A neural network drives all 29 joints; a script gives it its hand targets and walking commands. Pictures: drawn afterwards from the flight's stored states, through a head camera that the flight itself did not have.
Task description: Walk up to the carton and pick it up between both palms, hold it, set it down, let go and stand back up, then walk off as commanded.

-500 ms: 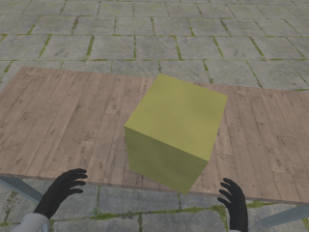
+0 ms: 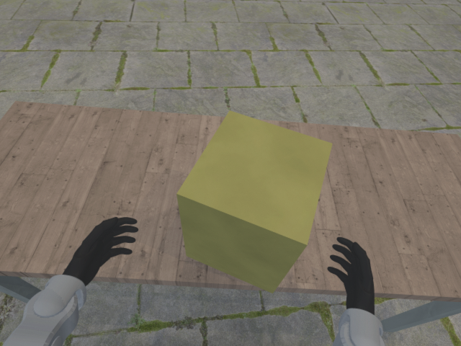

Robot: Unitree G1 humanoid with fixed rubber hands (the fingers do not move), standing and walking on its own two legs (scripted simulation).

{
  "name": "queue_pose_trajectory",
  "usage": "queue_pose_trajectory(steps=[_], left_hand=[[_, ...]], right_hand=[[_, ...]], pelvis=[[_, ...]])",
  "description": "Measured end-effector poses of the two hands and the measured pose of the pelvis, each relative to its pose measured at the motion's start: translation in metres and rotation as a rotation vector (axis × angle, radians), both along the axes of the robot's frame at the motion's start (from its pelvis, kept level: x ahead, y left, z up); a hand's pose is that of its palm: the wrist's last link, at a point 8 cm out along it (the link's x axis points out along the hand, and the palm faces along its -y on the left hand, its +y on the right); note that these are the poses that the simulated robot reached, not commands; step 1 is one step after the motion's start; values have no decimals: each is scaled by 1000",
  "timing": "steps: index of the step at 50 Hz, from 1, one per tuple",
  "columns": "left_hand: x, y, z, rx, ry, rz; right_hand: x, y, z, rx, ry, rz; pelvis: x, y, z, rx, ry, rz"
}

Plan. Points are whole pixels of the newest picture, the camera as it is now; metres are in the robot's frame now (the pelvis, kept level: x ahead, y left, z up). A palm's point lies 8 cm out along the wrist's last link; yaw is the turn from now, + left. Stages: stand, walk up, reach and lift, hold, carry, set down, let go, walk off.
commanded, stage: reach and lift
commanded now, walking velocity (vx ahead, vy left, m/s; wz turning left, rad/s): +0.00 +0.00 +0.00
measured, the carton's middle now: (251, 205) +0.38 -0.05 -0.01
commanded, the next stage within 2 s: none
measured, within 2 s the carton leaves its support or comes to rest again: neither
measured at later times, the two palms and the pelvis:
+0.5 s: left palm (103, 202) +0.33 +0.20 +0.08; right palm (376, 259) +0.24 -0.22 +0.06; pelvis +0.00 -0.01 +0.00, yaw +0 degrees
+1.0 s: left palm (128, 149) +0.40 +0.16 +0.12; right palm (398, 220) +0.28 -0.24 +0.12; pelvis -0.01 -0.01 +0.00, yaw +0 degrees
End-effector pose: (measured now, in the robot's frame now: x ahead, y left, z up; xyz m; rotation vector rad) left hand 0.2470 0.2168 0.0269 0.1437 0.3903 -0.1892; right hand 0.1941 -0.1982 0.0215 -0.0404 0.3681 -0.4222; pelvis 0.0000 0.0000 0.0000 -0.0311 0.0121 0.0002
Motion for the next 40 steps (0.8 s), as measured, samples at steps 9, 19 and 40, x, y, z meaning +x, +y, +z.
queue_pose_trajectory(steps=[9, 19, 40], left_hand=[[32, -11, 20, 1, -46, -29], [65, -17, 42, 13, -48, -26], [128, -41, 82, 7, -68, -41]], right_hand=[[18, -8, 12, -7, -1, 2], [33, -20, 27, 14, -21, -3], [73, -36, 84, 15, -148, -19]], pelvis=[[0, -1, 0, 1, 1, 0], [-1, -3, 2, 4, 7, 0], [-8, -6, 3, 8, 1, 0]])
